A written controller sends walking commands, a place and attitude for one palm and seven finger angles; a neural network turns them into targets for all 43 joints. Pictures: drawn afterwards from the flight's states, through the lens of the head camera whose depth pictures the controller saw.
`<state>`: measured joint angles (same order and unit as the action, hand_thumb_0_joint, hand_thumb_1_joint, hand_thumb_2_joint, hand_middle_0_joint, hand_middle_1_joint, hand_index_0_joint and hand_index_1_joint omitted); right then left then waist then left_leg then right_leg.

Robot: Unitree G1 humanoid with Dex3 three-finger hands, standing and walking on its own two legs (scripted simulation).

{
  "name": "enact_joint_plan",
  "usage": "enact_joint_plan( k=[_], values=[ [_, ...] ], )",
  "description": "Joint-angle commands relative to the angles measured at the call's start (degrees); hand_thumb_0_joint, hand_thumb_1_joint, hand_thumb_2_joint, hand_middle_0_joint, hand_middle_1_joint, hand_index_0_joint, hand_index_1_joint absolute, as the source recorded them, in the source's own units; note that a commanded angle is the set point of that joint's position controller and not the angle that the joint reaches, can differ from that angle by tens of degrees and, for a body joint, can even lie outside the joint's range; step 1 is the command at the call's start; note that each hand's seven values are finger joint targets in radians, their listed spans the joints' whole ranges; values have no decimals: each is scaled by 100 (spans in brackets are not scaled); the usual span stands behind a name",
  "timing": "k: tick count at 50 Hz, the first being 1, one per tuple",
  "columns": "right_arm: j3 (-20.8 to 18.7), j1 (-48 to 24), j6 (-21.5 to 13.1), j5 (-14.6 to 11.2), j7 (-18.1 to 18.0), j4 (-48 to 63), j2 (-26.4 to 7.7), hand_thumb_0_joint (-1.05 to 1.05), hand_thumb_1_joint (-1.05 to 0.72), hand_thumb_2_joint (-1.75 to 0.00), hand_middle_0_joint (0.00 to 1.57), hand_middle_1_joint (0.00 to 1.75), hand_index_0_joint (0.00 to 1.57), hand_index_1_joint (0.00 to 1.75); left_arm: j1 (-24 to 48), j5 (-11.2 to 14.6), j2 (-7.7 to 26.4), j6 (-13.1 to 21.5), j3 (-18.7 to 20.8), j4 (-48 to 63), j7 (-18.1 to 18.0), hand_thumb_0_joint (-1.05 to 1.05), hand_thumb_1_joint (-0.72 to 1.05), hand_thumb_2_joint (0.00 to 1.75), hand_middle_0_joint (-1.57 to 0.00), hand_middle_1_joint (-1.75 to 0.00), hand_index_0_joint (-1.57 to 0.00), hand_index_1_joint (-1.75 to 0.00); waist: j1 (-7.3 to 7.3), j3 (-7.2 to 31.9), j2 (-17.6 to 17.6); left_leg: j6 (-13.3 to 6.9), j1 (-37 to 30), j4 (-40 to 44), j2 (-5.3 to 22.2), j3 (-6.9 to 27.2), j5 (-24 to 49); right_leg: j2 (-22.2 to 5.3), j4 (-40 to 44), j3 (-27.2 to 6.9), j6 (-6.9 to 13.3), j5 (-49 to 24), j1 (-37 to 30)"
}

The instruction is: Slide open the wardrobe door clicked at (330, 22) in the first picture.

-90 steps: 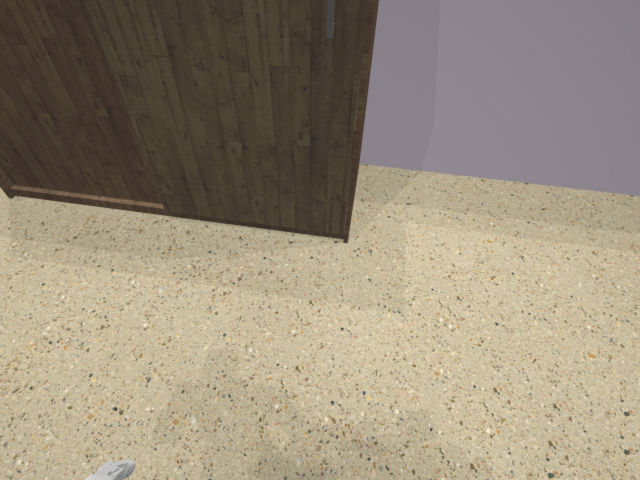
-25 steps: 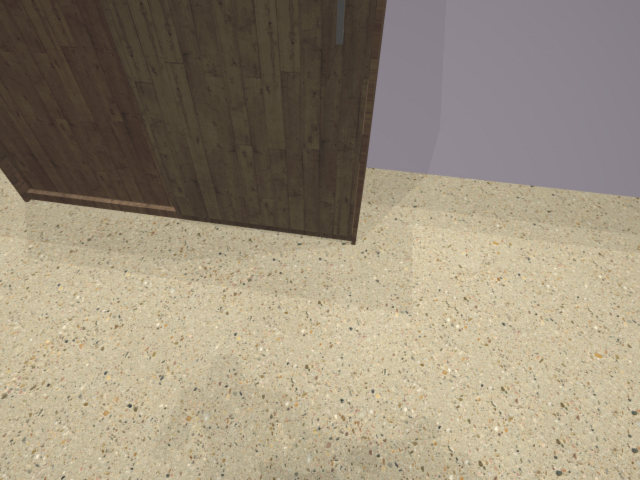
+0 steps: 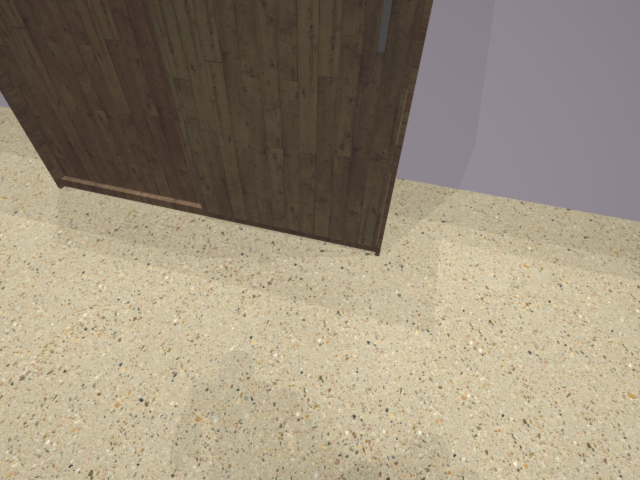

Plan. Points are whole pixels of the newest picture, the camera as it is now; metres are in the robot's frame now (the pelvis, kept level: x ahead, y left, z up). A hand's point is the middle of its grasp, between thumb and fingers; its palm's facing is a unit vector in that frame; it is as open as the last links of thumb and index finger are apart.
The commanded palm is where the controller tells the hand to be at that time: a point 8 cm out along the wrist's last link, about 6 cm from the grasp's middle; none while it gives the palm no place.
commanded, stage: walk to a spot facing it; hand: right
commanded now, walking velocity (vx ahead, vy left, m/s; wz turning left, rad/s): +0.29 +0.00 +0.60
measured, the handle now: (387, 10) +1.11 -0.13 +0.17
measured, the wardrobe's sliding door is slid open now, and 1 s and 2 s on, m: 0.00 0.00 0.00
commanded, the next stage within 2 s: none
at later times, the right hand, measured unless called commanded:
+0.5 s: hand out of the picture +0.14 -0.23 -0.19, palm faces -0.12 +0.98 -0.18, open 7.4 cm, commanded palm none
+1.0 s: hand (339, 264) +0.57 -0.02 -0.16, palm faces -0.63 +0.75 -0.22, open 7.4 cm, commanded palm none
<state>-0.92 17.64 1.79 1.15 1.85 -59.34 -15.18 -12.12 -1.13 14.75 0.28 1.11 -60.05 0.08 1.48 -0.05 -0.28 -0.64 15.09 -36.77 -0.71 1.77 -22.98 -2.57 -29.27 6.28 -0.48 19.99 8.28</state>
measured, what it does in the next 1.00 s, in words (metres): walks ahead, turning left: right foot, then left foot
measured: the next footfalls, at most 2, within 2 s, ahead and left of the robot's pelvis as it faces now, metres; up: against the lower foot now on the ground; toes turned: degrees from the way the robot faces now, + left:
right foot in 0.48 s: +0.31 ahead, -0.12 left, +0.00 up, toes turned +9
left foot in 0.98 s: +0.37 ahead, +0.17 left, +0.00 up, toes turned +42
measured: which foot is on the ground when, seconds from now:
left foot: down 0.00-0.48, up 0.50-0.96, down 0.98-1.00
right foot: down 0.00-0.06, up 0.08-0.46, down 0.48-0.98, up 1.00-1.00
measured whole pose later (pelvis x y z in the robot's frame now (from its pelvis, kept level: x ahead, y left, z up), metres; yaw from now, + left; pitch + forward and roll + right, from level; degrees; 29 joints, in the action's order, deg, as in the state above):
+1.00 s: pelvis +0.32 +0.03 -0.02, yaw +35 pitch +1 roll -1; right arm -3.3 2.3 -0.1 1.5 2.6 -49.1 -12.8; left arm -25.4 -1.1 11.5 0.4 3.2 -60.0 -0.3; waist -4.4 -6.2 0.0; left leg -3.8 25.7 -36.9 2.0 -7.8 -11.0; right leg -11.1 -46.4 20.3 -3.7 29.6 8.4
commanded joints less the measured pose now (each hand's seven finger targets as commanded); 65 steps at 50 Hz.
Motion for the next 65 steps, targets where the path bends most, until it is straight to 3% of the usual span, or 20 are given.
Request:
enact_joint_plan(
  k=[1, 2, 3, 4, 7, 11, 19, 22, 24, 25, 28, 31, 42, 45, 47, 48, 49, 51, 56, 65],
  values=[
    [-272, 84, -255, 36, 33, 565, -326, 0, -90, -90, 20, 30, 20, 30, -48, -5, 1148, 180, 323, 352, -107, 0, 90, 90, -20, -30, -20, -30, 66, -444, 694, -58, 253, 149, 115, -514, -18, -1492, 283, -849, 716, -561, 305],
    [-330, 729, -304, 50, 16, 359, -438, 0, -90, -90, 20, 30, 20, 30, 110, 3, 990, 177, 291, 427, -93, 0, 90, 90, -20, -30, -20, -30, 366, -281, 111, -212, -825, 934, 163, -196, 437, -1032, -897, -288, 379, -398, 1080],
    [-499, 1479, -411, 96, -89, 176, -1155, 0, -90, -90, 20, 30, 20, 30, 267, 67, 470, 200, 181, 741, -47, 0, 90, 90, -20, -30, -20, -30, 577, -100, -2030, -843, -2066, 2011, 1746, 2552, 661, -139, -3059, 506, -79, 843, 2982],
    [-471, 1926, -448, -51, -191, 110, -1194, 0, -90, -90, 20, 30, 20, 30, 894, 26, 654, 272, 182, 1011, -42, 0, 90, 90, -20, -30, -20, -30, 775, -279, -1572, -1248, -1878, 2400, 2132, 3576, 1478, -64, -3628, -253, -64, 1316, 3471],
    [-356, 1186, -467, 9, -252, 301, -692, 0, -90, -90, 20, 30, 20, 30, 928, -6, 430, 265, 227, 947, -10, 0, 90, 90, -20, -30, -20, -30, 258, -714, -322, -1414, -1172, 2290, 1828, 2683, 1415, -485, -3868, -626, -159, 329, 3510],
    [-369, 1000, -565, 31, -251, 348, -516, 0, -90, -90, 20, 30, 20, 30, 641, 9, 170, 171, 269, 896, 58, 0, 90, 90, -20, -30, -20, -30, 18, -412, -498, -1147, -824, 2323, 1313, 1694, 2071, -413, -3197, -388, -313, -410, 2981],
    [-475, 852, -514, 63, -259, 342, -613, 0, -90, -90, 20, 30, 20, 30, 1049, 78, 13, 298, 286, 1315, 109, 0, 90, 90, -20, -30, -20, -30, 102, -457, -857, -882, -485, 2006, 1073, 1599, 2258, -82, -1130, -202, -204, -645, 1775],
    [-544, 522, -493, 19, -242, 450, -558, 0, -90, -90, 20, 30, 20, 30, -339, 53, 391, 389, 373, 926, -56, 0, 90, 90, -20, -30, -20, -30, -530, 125, -435, -577, 196, 418, 535, 1294, 2742, -15, 138, -234, -79, -871, -564],
    [-493, 768, -486, -70, -107, 680, 22, 0, -90, -90, 20, 30, 20, 30, -1698, -51, 1418, 408, 563, 617, -137, 0, 90, 90, -20, -30, -20, -30, -782, 1124, 2018, -76, 2089, -2961, -447, 38, -1092, -2705, 1162, -3402, 735, -171, -2235],
    [-465, 543, -464, -33, -111, 778, -87, 0, -90, -90, 20, 30, 20, 30, -1362, -13, 1291, 345, 496, 747, -128, 0, 90, 90, -20, -30, -20, -30, -714, 802, 1359, -120, 2255, -3735, -51, 218, -1084, -2985, 1537, -3709, 1068, 973, -1339],
    [-512, -15, -320, 82, 51, 779, -28, 0, -90, -90, 20, 30, 20, 30, -359, -31, 333, 411, 282, 850, -120, 0, 90, 90, -20, -30, -20, -30, -238, -553, 1017, -59, 2275, -3945, 551, -33, 182, -2108, 1917, -1970, 641, 1079, 538],
    [-495, 216, -130, 99, 115, 749, 163, 0, -90, -90, 20, 30, 20, 30, -310, -13, 187, 506, 252, 760, -152, 0, 90, 90, -20, -30, -20, -30, 9, -265, 939, 61, 1953, -3622, 636, -197, 853, -1711, 1808, -604, 522, -219, 679],
    [-357, -1529, -39, 70, 110, 1336, 219, 0, -90, -90, 20, 30, 20, 30, -1140, -47, 430, 377, 323, 355, -128, 0, 90, 90, -20, -30, -20, -30, -430, -522, 696, 175, 1912, -911, 544, -799, 1184, -1808, 1128, 792, 662, -3310, -428],
    [-363, -1492, -93, 63, 73, 1356, 78, 0, -90, -90, 20, 30, 20, 30, -1175, -50, 571, 289, 380, 384, -121, 0, 90, 90, -20, -30, -20, -30, -380, -311, 787, -8, 1266, -339, 268, -1023, 898, -1869, 412, 996, 547, -4253, -616],
    [-429, -599, -196, 78, 42, 1119, -184, 0, -90, -90, 20, 30, 20, 30, -1032, -9, 720, 252, 405, 486, -102, 0, 90, 90, -20, -30, -20, -30, 115, 264, 731, -151, -146, 421, -38, -1224, 1253, -1674, -1161, 1278, 260, -4712, -391],
    [-548, 62, -307, 97, -17, 938, -737, 0, -90, -90, 20, 30, 20, 30, -1190, 65, 592, 219, 364, 588, -42, 0, 90, 90, -20, -30, -20, -30, 409, 949, -192, -436, -2050, 718, 678, -398, 2683, -1486, -2714, 1245, -51, -3238, 947],
    [-703, 639, -358, 8, -113, 844, -1446, 0, -90, -90, 20, 30, 20, 30, -1247, 110, 188, 213, 282, 830, -51, 0, 90, 90, -20, -30, -20, -30, 493, 1735, -1447, -1323, -3330, 727, 2561, 2399, 5822, -358, -4741, 966, -468, 1561, 2713],
    [-691, 288, -255, -113, -250, 962, -1406, 0, -90, -90, 20, 30, 20, 30, -717, 90, 225, 157, 267, 994, -189, 0, 90, 90, -20, -30, -20, -30, 368, 1627, -865, -1502, -2732, 875, 2441, 2019, 5991, -592, -5304, -476, -390, 1277, 2968],
    [-510, -1045, -245, 4, -307, 1234, -740, 0, -90, -90, 20, 30, 20, 30, -877, -46, 149, -128, 256, 764, -150, 0, 90, 90, -20, -30, -20, -30, -400, 476, -443, -1016, 58, 1683, 1457, 835, 3032, -700, -3852, -332, -483, 294, 1942],
    [-592, -759, -93, 38, -209, 1255, -794, 0, -90, -90, 20, 30, 20, 30, -75, 47, 119, -47, 260, 1249, -137, 0, 90, 90, -20, -30, -20, -30, -151, 316, -927, -910, 324, 1559, 1129, 1661, 2015, -52, -1378, -249, -366, 269, 1172]
  ],
)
